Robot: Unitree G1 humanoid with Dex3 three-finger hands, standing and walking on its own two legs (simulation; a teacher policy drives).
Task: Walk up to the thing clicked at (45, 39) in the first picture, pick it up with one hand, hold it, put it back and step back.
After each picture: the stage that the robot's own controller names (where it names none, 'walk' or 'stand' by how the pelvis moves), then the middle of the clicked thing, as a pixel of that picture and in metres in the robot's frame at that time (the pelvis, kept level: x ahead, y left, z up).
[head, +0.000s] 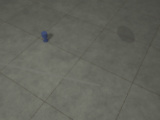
stand; (44, 36) +1.40 +0.42 -0.72
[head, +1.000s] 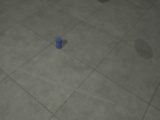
walk; (58, 43) +1.29 +0.19 -0.70
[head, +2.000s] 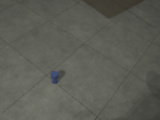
walk; (54, 77) +0.80 +0.18 -0.71
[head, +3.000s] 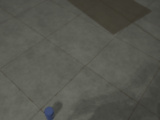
walk; (49, 113) +0.48 +0.20 -0.71
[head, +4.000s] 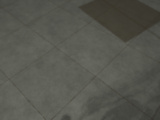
stand; out of the picture +0.39 +0.20 -0.72
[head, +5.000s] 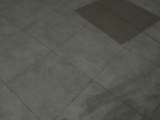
stand; out of the picture +0.37 +0.21 -0.73
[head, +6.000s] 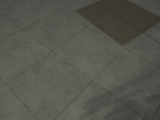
stand; out of the picture +0.37 +0.21 -0.73
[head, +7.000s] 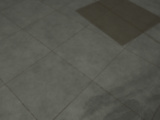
stand; out of the picture +0.36 +0.22 -0.73
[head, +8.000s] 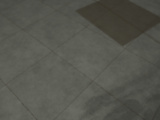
stand; out of the picture +0.36 +0.22 -0.73
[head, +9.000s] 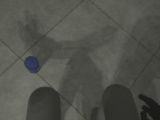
go down; (32, 65) +0.44 +0.21 -0.40
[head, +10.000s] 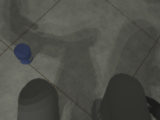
go down; (24, 54) +0.46 +0.22 -0.31
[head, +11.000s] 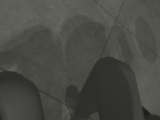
close in; out of the picture +0.46 +0.25 -0.24
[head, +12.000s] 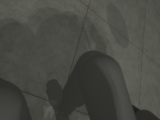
close; out of the picture +0.45 +0.28 -0.23
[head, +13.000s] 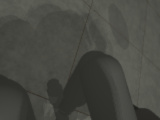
lift; out of the picture +0.44 +0.27 -0.24
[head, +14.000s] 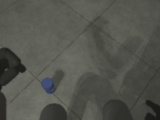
lift; (48, 86) +0.42 +0.18 -0.49
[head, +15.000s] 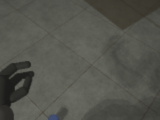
stand; out of the picture +0.38 +0.18 -0.66
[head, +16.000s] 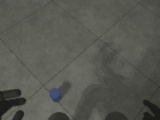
stand; (55, 95) +0.41 +0.17 -0.55
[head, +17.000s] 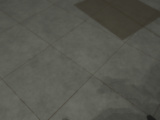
stand; out of the picture +0.36 +0.17 -0.66
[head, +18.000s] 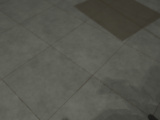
stand; out of the picture +0.37 +0.17 -0.66
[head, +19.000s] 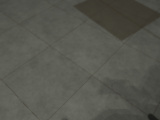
stand; out of the picture +0.37 +0.17 -0.66
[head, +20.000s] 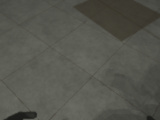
hold; out of the picture +0.37 +0.17 -0.66
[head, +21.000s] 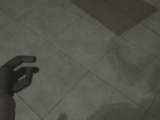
hold; out of the picture +0.38 +0.18 -0.67
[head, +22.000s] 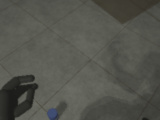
hold; (53, 115) +0.39 +0.18 -0.64
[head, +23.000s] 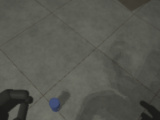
close; (55, 105) +0.39 +0.17 -0.58
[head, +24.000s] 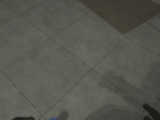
close; out of the picture +0.38 +0.18 -0.65
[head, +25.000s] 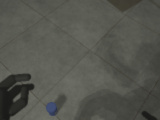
hold; (52, 109) +0.38 +0.18 -0.61
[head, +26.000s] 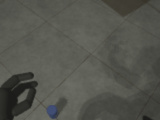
close; (52, 112) +0.38 +0.18 -0.62
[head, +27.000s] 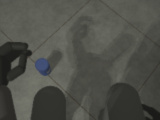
hold; (43, 67) +0.45 +0.19 -0.38
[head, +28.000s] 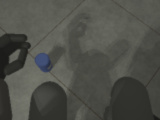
close; (44, 63) +0.46 +0.18 -0.32
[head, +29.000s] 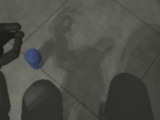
close; (34, 59) +0.46 +0.18 -0.29
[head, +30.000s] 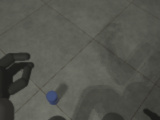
close; (52, 98) +0.41 +0.18 -0.55
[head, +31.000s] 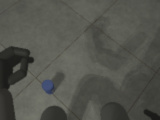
close; (48, 87) +0.42 +0.19 -0.51
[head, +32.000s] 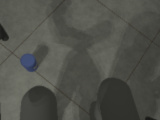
crouch; (29, 63) +0.46 +0.19 -0.37
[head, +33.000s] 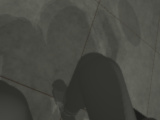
lower; out of the picture +0.44 +0.24 -0.24
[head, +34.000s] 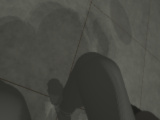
lower; out of the picture +0.44 +0.25 -0.23
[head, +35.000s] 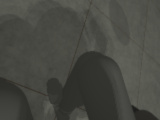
lower; out of the picture +0.44 +0.25 -0.24
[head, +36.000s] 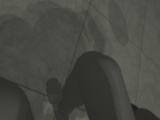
lower; out of the picture +0.44 +0.25 -0.24
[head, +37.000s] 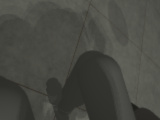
loosen; out of the picture +0.44 +0.25 -0.24
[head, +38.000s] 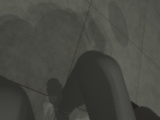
open; out of the picture +0.41 +0.22 -0.23
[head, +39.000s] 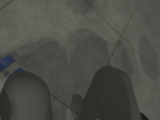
stand; (12, 71) +0.37 +0.16 -0.29
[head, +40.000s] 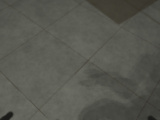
stand; out of the picture +0.30 +0.15 -0.65
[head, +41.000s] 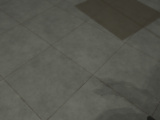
stand; out of the picture +0.28 +0.16 -0.69
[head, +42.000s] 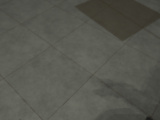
stand; out of the picture +0.28 +0.16 -0.69
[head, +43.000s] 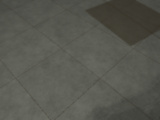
stand; out of the picture +0.28 +0.17 -0.74
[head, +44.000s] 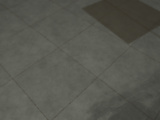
stand; out of the picture +0.27 +0.20 -0.75
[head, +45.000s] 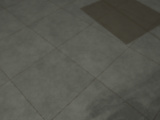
walk; out of the picture +0.24 +0.21 -0.75
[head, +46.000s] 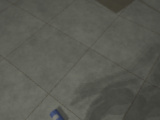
walk; (57, 118) +0.37 +0.20 -0.72
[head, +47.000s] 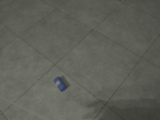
walk; (60, 84) +0.65 +0.24 -0.73
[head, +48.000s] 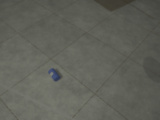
stand; (54, 74) +0.87 +0.23 -0.73
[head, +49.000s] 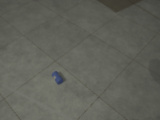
stand; (57, 77) +0.85 +0.23 -0.75
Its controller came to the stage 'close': yes
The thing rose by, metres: 0.01
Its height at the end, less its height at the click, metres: -0.02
